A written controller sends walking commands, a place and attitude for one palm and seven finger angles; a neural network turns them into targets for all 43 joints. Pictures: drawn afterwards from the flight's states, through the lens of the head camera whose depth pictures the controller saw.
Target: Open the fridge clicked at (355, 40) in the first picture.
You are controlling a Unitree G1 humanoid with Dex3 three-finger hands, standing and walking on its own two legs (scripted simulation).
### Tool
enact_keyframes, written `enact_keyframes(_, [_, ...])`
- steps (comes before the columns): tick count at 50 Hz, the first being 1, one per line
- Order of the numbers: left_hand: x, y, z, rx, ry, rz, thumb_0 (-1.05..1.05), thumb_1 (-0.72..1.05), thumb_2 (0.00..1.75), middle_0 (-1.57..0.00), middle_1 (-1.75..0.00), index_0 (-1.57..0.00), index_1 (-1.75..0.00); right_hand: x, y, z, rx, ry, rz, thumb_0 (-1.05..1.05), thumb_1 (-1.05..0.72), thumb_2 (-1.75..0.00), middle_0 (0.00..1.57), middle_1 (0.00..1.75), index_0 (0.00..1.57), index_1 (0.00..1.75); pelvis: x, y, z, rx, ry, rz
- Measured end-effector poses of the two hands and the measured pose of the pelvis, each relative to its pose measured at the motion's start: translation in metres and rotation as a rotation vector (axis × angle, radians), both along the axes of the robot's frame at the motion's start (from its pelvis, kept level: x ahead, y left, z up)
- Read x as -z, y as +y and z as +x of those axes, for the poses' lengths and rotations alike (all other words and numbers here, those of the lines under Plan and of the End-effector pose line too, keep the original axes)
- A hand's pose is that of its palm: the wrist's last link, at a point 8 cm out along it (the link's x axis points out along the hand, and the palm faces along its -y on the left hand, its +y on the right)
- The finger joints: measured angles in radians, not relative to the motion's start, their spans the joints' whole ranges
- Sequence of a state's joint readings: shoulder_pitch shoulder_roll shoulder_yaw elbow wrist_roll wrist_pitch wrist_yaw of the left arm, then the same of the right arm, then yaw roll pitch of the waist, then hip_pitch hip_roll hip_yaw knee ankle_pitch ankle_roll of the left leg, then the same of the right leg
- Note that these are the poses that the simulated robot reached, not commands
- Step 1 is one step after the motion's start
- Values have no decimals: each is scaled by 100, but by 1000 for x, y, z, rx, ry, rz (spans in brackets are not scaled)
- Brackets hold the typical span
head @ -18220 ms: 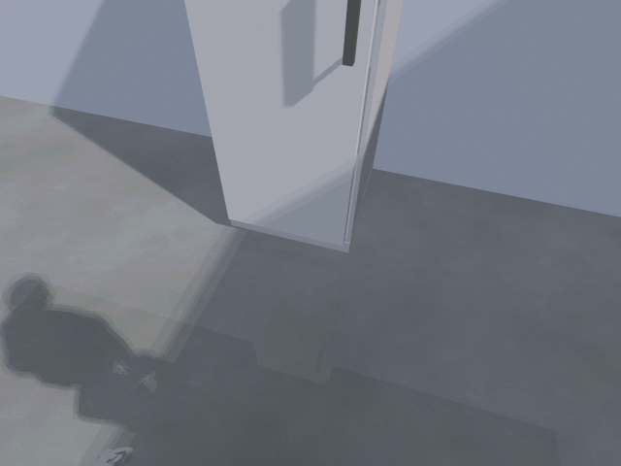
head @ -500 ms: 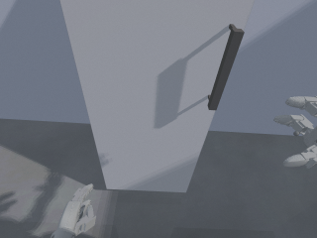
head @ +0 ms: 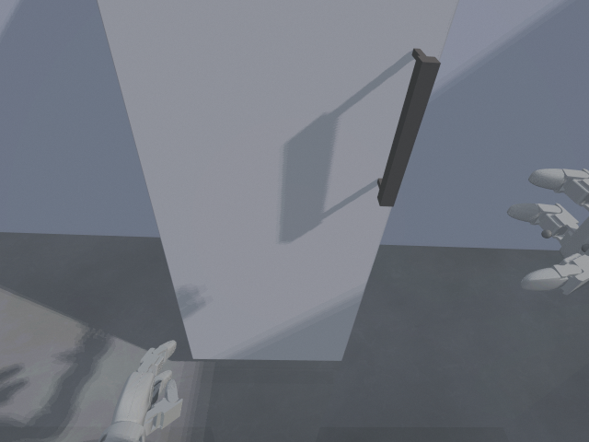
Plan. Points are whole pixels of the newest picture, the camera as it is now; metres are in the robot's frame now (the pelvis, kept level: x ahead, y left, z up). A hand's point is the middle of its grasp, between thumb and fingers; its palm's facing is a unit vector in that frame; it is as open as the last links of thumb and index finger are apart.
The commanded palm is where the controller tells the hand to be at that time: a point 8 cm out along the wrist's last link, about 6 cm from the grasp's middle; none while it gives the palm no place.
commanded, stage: move the hooked fingers beside the handle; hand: right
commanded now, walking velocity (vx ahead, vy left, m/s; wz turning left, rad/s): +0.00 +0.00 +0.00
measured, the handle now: (400, 134) +0.54 -0.18 +0.20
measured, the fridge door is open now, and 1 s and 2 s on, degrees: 0 0 0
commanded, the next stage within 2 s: none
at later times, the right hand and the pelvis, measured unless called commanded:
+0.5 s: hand (502, 203) +0.35 -0.26 +0.21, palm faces +0.08 +1.00 -0.01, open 14.0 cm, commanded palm +0.33 -0.31 +0.21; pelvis +0.00 +0.00 +0.00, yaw +1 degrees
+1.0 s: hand (472, 173) +0.42 -0.26 +0.20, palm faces +0.06 +1.00 -0.01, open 14.0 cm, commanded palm +0.40 -0.30 +0.21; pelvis +0.01 -0.01 +0.00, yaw +2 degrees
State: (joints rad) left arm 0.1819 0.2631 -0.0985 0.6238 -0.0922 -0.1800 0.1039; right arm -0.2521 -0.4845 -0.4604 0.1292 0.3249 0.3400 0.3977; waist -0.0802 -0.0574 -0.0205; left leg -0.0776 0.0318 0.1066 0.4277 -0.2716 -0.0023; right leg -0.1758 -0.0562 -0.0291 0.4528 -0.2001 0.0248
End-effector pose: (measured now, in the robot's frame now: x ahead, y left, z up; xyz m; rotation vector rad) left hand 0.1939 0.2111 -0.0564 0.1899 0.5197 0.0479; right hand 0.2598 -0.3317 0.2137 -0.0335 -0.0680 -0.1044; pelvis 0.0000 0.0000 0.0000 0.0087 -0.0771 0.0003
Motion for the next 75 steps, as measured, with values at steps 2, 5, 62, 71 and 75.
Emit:
enact_keyframes(2, [1, 1, -1, -1, 9, 5, 1, 90, 90, -20, -30, -20, -30, 5, 2, 5, 0, 29, 1, -1, 50, -30, 30, 120, 30, 120, 0, 0, -1, 2, 3, 1])
enact_keyframes(5, [3, 3, -4, -9, 20, 15, 1, 90, 90, -20, -30, -20, -30, 9, 8, 15, -12, 40, -5, -1, 50, -30, 30, 120, 30, 120, 0, 0, -3, 3, 5, 1])
enact_keyframes(62, [38, 45, -99, -252, 339, 70, 1, 91, 90, -20, -30, -20, -30, 10, 32, 166, -53, 80, 44, -1, 50, -30, 30, 120, 30, 120, 2, -9, 17, -43, 119, 0])
enact_keyframes(71, [41, 49, -112, -269, 394, 87, 1, 91, 90, -20, -30, -20, -30, 9, 29, 177, -37, 67, 29, -1, 50, -30, 30, 120, 30, 120, 3, -8, 17, -41, 136, 4])
enact_keyframes(75, [44, 51, -121, -273, 427, 100, 1, 91, 90, -20, -30, -20, -30, 6, 35, 188, -61, 72, 30, -1, 50, -30, 30, 120, 30, 120, 4, -9, 15, -33, 145, 7])
